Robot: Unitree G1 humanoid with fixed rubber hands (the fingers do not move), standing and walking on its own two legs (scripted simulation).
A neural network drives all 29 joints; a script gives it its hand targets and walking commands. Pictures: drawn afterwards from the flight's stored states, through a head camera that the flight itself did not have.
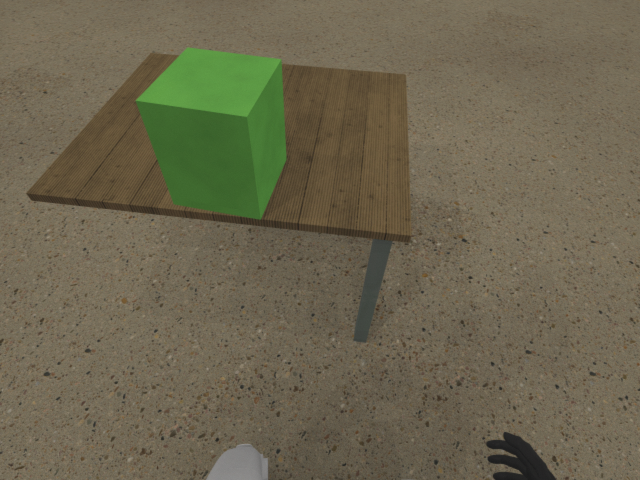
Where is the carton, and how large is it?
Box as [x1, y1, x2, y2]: [136, 47, 286, 219]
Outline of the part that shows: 187,47 136,100 173,203 260,219 286,159 281,59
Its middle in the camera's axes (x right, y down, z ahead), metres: -0.20 -0.22 +0.82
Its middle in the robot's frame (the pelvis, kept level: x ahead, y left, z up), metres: +0.74 +0.23 -0.02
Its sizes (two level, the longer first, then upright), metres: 0.210 0.200 0.250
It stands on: a table, 0.58 m high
